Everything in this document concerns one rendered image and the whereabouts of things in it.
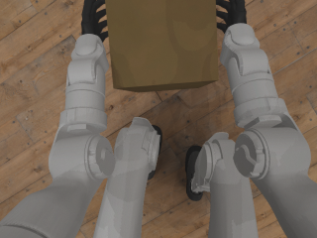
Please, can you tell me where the robot right upper arm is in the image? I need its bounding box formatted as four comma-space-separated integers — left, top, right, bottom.
233, 127, 317, 238

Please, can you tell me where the carton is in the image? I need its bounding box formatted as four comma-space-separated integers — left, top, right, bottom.
105, 0, 219, 93

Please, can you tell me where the robot thigh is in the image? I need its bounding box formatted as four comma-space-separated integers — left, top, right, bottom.
93, 124, 160, 238
199, 139, 259, 238

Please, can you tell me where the right robot forearm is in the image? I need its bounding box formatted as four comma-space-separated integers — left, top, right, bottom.
219, 23, 311, 160

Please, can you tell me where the left robot forearm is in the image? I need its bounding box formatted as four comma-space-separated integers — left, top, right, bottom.
49, 34, 109, 166

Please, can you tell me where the robot left hand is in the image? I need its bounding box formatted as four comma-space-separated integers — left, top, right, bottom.
81, 0, 109, 43

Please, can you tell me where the robot right thigh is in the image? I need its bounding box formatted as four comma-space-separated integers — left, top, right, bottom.
199, 139, 259, 238

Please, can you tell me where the robot left thigh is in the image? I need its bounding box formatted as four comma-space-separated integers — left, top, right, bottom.
93, 124, 160, 238

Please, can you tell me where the robot right hand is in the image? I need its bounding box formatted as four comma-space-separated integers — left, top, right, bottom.
216, 0, 247, 34

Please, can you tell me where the robot left upper arm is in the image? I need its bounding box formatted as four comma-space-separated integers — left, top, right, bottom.
0, 134, 116, 238

